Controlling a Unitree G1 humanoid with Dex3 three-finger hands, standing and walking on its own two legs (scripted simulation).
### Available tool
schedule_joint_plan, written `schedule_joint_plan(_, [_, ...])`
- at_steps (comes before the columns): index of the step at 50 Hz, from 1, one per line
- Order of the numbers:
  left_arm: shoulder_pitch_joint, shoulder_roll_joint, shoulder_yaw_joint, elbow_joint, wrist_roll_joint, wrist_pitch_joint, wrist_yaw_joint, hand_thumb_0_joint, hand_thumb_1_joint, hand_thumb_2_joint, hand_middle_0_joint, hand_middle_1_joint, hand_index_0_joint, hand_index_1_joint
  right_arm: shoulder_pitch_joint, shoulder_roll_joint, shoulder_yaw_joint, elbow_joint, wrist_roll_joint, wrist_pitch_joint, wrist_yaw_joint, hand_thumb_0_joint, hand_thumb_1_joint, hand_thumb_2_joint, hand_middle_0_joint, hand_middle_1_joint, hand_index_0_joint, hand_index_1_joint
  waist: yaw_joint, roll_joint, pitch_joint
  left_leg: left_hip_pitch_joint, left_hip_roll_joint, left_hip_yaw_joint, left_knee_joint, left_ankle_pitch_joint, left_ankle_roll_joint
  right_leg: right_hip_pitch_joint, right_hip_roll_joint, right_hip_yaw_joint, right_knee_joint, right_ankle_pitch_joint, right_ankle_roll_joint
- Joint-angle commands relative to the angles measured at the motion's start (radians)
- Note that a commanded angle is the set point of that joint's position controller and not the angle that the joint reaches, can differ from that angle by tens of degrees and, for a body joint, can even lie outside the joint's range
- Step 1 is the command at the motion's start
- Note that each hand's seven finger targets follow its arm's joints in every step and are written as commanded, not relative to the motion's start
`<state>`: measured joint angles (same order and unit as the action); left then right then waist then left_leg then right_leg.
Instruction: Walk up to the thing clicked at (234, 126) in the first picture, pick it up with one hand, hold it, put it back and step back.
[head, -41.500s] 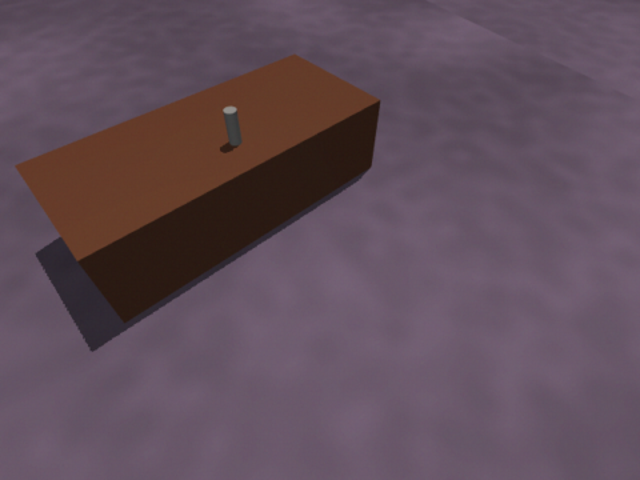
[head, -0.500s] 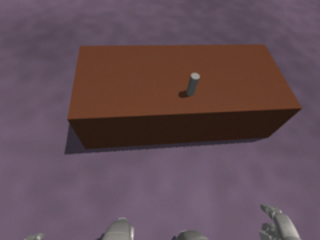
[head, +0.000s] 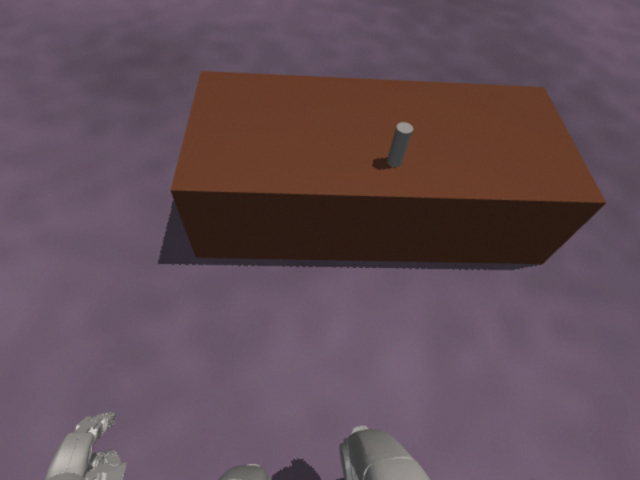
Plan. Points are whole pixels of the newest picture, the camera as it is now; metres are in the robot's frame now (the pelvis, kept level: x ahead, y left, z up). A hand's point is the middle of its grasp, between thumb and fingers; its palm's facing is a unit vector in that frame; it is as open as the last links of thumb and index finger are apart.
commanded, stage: step back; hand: right
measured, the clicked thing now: (399, 145) +0.98 -0.28 -0.33
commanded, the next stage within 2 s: stand in 1.52 s
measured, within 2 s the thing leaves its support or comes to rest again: neither
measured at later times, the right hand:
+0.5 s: hand out of the picture -0.08 -0.30 -0.16, palm faces -0.04 +0.92 -0.38, open 7.3 cm
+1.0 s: hand out of the picture -0.14 -0.31 -0.14, palm faces -0.05 +0.93 -0.36, open 7.3 cm
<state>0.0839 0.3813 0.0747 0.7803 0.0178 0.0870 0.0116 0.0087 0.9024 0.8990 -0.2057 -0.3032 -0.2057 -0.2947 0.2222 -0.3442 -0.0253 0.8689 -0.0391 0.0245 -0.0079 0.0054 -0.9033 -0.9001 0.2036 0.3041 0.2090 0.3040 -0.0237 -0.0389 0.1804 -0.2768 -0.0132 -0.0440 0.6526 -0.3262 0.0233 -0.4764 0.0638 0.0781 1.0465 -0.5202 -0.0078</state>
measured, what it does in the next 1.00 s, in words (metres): walks backwards: right foot, then left foot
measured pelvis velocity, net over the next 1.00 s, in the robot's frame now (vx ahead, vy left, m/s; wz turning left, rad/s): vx -0.23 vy -0.04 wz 0.00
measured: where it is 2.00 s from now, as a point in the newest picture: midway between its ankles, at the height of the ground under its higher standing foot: outside the picture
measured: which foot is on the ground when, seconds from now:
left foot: down 0.00-0.26, up 0.28-0.54, down 0.56-0.86, up 0.88-1.00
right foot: up 0.00-0.20, down 0.22-0.58, up 0.60-0.80, down 0.82-1.00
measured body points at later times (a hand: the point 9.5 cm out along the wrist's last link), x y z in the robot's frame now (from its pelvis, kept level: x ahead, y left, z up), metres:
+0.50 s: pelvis -0.17 -0.03 +0.00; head -0.12 -0.05 +0.44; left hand -0.08 +0.29 -0.11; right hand -0.08 -0.35 -0.13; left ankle -0.20 +0.10 -0.69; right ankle -0.13 -0.16 -0.72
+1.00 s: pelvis -0.23 -0.04 +0.01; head -0.22 -0.05 +0.46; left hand -0.21 +0.28 -0.11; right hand -0.13 -0.35 -0.11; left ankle -0.19 +0.09 -0.69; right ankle -0.23 -0.15 -0.72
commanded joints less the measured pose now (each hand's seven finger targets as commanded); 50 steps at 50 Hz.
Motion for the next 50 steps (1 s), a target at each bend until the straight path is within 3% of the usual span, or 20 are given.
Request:
schedule_joint_plan(1, [0.072, 0.193, 0.062, -0.056, -0.009, -0.024, 0.002, 0.0, 0.9, 0.9, -0.2, -0.3, -0.2, -0.3, -0.095, -0.287, -0.08, -0.116, -0.001, -0.035, -0.036, 0.0, -0.9, -0.9, 0.2, 0.3, 0.2, 0.3, 0.062, 0.14, -0.179, -0.008, 0.251, -0.164, -0.209, 0.565, 0.19, 0.011, 0.044, 0.094, 0.245, 0.011, -0.005])
schedule_joint_plan(6, [0.084, 0.165, 0.044, -0.05, 0.004, -0.049, 0.001, 0.0, 0.9, 0.9, -0.2, -0.3, -0.2, -0.3, -0.051, -0.28, -0.087, -0.122, 0.001, -0.015, -0.029, 0.0, -0.9, -0.9, 0.2, 0.3, 0.2, 0.3, 0.018, 0.232, -0.22, 0.199, 0.261, -0.162, -0.137, 0.552, 0.226, 0.023, -0.038, 0.011, -0.168, -0.009, 0.039])
schedule_joint_plan(11, [0.195, 0.188, 0.052, 0.044, 0.017, -0.076, 0.009, 0.0, 0.9, 0.9, -0.2, -0.3, -0.2, -0.3, -0.109, -0.28, -0.078, -0.134, 0.023, 0.021, -0.012, 0.0, -0.9, -0.9, 0.2, 0.3, 0.2, 0.3, 0.053, 0.213, -0.326, 0.044, 0.163, -0.082, 0.015, 0.39, 0.108, 0.343, -0.046, -0.067, -0.659, 0.356, -0.007])
schedule_joint_plan(13, [0.169, 0.344, 0.093, 0.017, 0.027, -0.075, 0.002, 0.0, 0.9, 0.9, -0.2, -0.3, -0.2, -0.3, -0.113, -0.193, -0.055, -0.172, 0.033, 0.017, -0.019, 0.0, -0.9, -0.9, 0.2, 0.3, 0.2, 0.3, 0.059, -0.172, -0.239, -0.305, -0.077, -0.024, 0.252, -0.217, -0.003, 0.32, -0.344, 0.35, -0.682, 0.365, -0.146])
schedule_joint_plan(14, [0.094, 0.408, 0.099, -0.009, 0.036, -0.075, 0.008, 0.0, 0.9, 0.9, -0.2, -0.3, -0.2, -0.3, -0.15, -0.234, -0.081, -0.164, 0.024, 0.024, -0.037, 0.0, -0.9, -0.9, 0.2, 0.3, 0.2, 0.3, 0.101, -0.231, -0.182, -0.235, -0.042, -0.105, 0.461, -0.311, -0.027, 0.071, -0.506, 0.503, -0.742, 0.35, -0.296])
schedule_joint_plan(15, [0.029, 0.371, 0.09, -0.026, 0.025, -0.078, 0.016, 0.0, 0.9, 0.9, -0.2, -0.3, -0.2, -0.3, -0.132, -0.273, -0.099, -0.143, 0.031, 0.024, -0.034, 0.0, -0.9, -0.9, 0.2, 0.3, 0.2, 0.3, 0.056, -0.198, -0.115, -0.157, -0.004, -0.154, 0.542, -0.266, -0.019, -0.078, -0.51, 0.481, -0.768, 0.326, -0.292])
schedule_joint_plan(18, [-0.027, 0.252, 0.064, -0.03, 0.028, -0.084, 0.02, 0.0, 0.9, 0.9, -0.2, -0.3, -0.2, -0.3, -0.054, -0.231, -0.07, -0.087, 0.04, 0.022, -0.024, 0.0, -0.9, -0.9, 0.2, 0.3, 0.2, 0.3, 0.0, -0.055, -0.143, -0.208, -0.098, -0.11, 0.576, -0.159, -0.022, 0.129, -0.29, 0.096, -0.575, 0.655, -0.186])
schedule_joint_plan(23, [0.132, 0.257, 0.07, 0.007, 0.041, -0.091, 0.024, 0.0, 0.9, 0.9, -0.2, -0.3, -0.2, -0.3, -0.099, -0.2, -0.055, -0.099, 0.02, -0.008, -0.016, 0.0, -0.9, -0.9, 0.2, 0.3, 0.2, 0.3, 0.099, -0.152, -0.229, -0.252, -0.017, -0.014, 0.177, -0.207, -0.044, 0.452, -0.293, 0.141, -0.538, 0.491, -0.187])
schedule_joint_plan(27, [0.08, 0.256, 0.053, 0.004, 0.015, -0.073, 0.012, 0.0, 0.9, 0.9, -0.2, -0.3, -0.2, -0.3, 0.032, -0.21, -0.084, -0.012, 0.0, -0.029, -0.01, 0.0, -0.9, -0.9, 0.2, 0.3, 0.2, 0.3, 0.033, -0.139, -0.254, 0.102, -0.017, 0.025, -0.334, -0.026, -0.002, 0.27, -0.29, 0.117, -0.425, 0.393, -0.137])
schedule_joint_plan(29, [0.154, 0.131, 0.015, 0.012, 0.001, -0.074, 0.009, 0.0, 0.9, 0.9, -0.2, -0.3, -0.2, -0.3, -0.011, -0.32, -0.113, -0.016, -0.023, -0.035, -0.01, 0.0, -0.9, -0.9, 0.2, 0.3, 0.2, 0.3, 0.065, 0.227, -0.243, 0.303, 0.277, -0.445, -0.354, -0.009, 0.105, -0.138, -0.075, -0.074, -0.148, 0.001, -0.015])
schedule_joint_plan(30, [0.045, 0.215, 0.039, 0.021, 0.008, -0.075, 0.022, 0.0, 0.9, 0.9, -0.2, -0.3, -0.2, -0.3, -0.039, -0.388, -0.109, -0.028, -0.007, -0.032, -0.002, 0.0, -0.9, -0.9, 0.2, 0.3, 0.2, 0.3, -0.001, 0.215, -0.187, 0.007, 0.376, -0.524, -0.409, -0.291, 0.226, -0.034, -0.102, -0.015, -0.102, -0.105, 0.003])
schedule_joint_plan(31, [0.019, 0.252, 0.044, 0.035, 0.007, -0.078, 0.014, 0.0, 0.9, 0.9, -0.2, -0.3, -0.2, -0.3, -0.127, -0.371, -0.106, -0.037, 0.0, -0.037, -0.001, 0.0, -0.9, -0.9, 0.2, 0.3, 0.2, 0.3, 0.026, 0.211, -0.098, -0.198, 0.397, -0.525, -0.466, -0.445, 0.242, 0.089, -0.137, 0.006, -0.056, -0.057, -0.008])
schedule_joint_plan(33, [0.083, 0.219, 0.041, 0.079, -0.008, -0.079, -0.012, 0.0, 0.9, 0.9, -0.2, -0.3, -0.2, -0.3, -0.192, -0.264, -0.072, -0.041, -0.013, -0.044, 0.002, 0.0, -0.9, -0.9, 0.2, 0.3, 0.2, 0.3, 0.07, 0.172, -0.057, -0.181, 0.214, -0.231, -0.405, -0.29, 0.146, 0.125, -0.098, -0.003, -0.1, 0.075, -0.008])
schedule_joint_plan(38, [0.08, 0.193, 0.04, 0.104, 0.007, -0.103, -0.028, 0.0, 0.9, 0.9, -0.2, -0.3, -0.2, -0.3, -0.086, -0.278, -0.089, -0.002, -0.015, -0.04, 0.014, 0.0, -0.9, -0.9, 0.2, 0.3, 0.2, 0.3, 0.015, 0.212, -0.087, -0.041, 0.2, -0.239, -0.388, -0.378, 0.139, 0.151, -0.061, -0.098, -0.383, 0.009, 0.004])
schedule_joint_plan(41, [0.189, 0.176, 0.039, 0.16, 0.02, -0.133, -0.011, 0.0, 0.9, 0.9, -0.2, -0.3, -0.2, -0.3, -0.094, -0.249, -0.085, -0.007, 0.001, -0.022, 0.021, 0.0, -0.9, -0.9, 0.2, 0.3, 0.2, 0.3, 0.072, 0.15, -0.146, -0.073, 0.159, -0.13, -0.209, -0.288, 0.102, 0.367, -0.041, -0.12, -0.693, 0.166, -0.031])
schedule_joint_plan(42, [0.242, 0.211, 0.052, 0.178, 0.029, -0.142, -0.002, 0.0, 0.9, 0.9, -0.2, -0.3, -0.2, -0.3, -0.092, -0.2, -0.074, -0.018, 0.008, -0.021, 0.019, 0.0, -0.9, -0.9, 0.2, 0.3, 0.2, 0.3, 0.09, 0.04, -0.173, -0.17, 0.105, -0.08, -0.037, -0.213, 0.06, 0.482, -0.114, 0.045, -0.73, 0.13, -0.054])
schedule_joint_plan(43, [0.274, 0.28, 0.073, 0.172, 0.043, -0.152, 0.006, 0.0, 0.9, 0.9, -0.2, -0.3, -0.2, -0.3, -0.109, -0.146, -0.054, -0.048, 0.013, -0.03, 0.022, 0.0, -0.9, -0.9, 0.2, 0.3, 0.2, 0.3, 0.111, -0.131, -0.17, -0.382, -0.034, -0.005, 0.18, -0.194, 0.004, 0.577, -0.305, 0.382, -0.808, 0.014, -0.124])
schedule_joint_plan(44, [0.211, 0.342, 0.086, 0.151, 0.041, -0.151, 0.006, 0.0, 0.9, 0.9, -0.2, -0.3, -0.2, -0.3, -0.141, -0.196, -0.069, -0.047, 0.0, -0.033, 0.01, 0.0, -0.9, -0.9, 0.2, 0.3, 0.2, 0.3, 0.118, -0.076, -0.096, -0.395, 0.001, -0.072, 0.243, -0.23, -0.014, 0.401, -0.457, 0.518, -0.846, -0.153, -0.218])
schedule_joint_plan(45, [0.135, 0.344, 0.086, 0.125, 0.032, -0.154, 0.005, 0.0, 0.9, 0.9, -0.2, -0.3, -0.2, -0.3, -0.098, -0.246, -0.085, -0.025, 0.003, -0.039, 0.011, 0.0, -0.9, -0.9, 0.2, 0.3, 0.2, 0.3, 0.08, -0.047, -0.046, -0.328, 0.049, -0.106, 0.279, -0.205, -0.014, 0.295, -0.494, 0.524, -0.841, -0.159, -0.261])
schedule_joint_plan(50, [0.15, 0.269, 0.06, 0.126, 0.021, -0.169, 0.0, 0.0, 0.9, 0.9, -0.2, -0.3, -0.2, -0.3, -0.067, -0.216, -0.086, 0.003, 0.006, -0.046, 0.031, 0.0, -0.9, -0.9, 0.2, 0.3, 0.2, 0.3, 0.068, -0.06, -0.074, -0.245, 0.03, -0.057, 0.236, -0.055, -0.03, 0.297, -0.324, 0.179, -0.788, 0.137, -0.175])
